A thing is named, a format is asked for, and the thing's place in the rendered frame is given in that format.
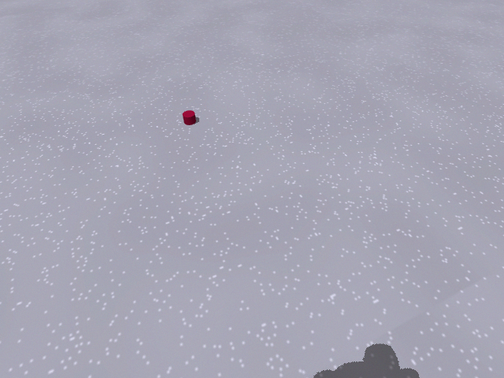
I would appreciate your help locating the tin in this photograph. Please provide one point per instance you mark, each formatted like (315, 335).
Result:
(189, 117)

